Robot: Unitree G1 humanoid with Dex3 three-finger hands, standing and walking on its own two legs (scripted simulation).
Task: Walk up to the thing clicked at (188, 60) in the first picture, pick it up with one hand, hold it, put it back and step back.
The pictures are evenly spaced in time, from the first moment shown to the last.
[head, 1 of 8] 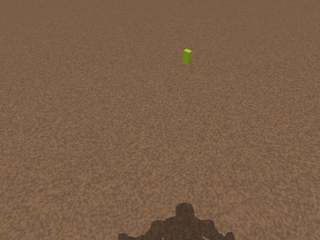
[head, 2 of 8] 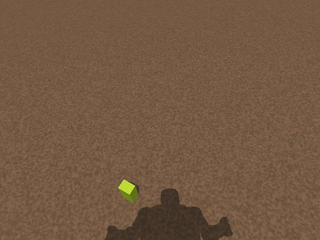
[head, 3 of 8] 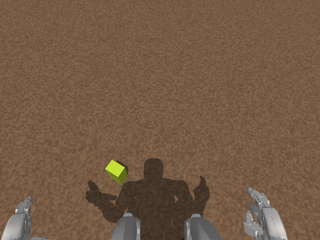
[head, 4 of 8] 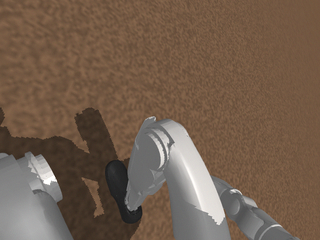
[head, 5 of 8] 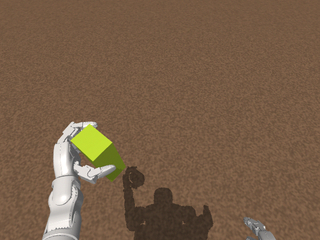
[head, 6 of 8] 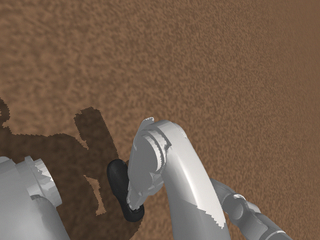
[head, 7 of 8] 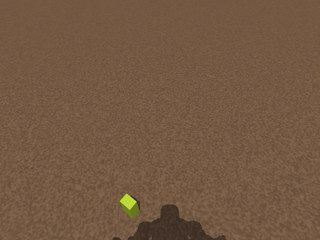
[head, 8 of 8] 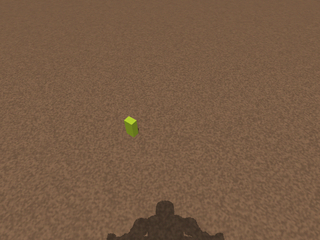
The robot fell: no
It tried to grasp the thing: yes
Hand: left
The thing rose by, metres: 0.69
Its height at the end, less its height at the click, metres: +0.00
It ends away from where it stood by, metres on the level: 0.01
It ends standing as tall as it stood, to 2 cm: yes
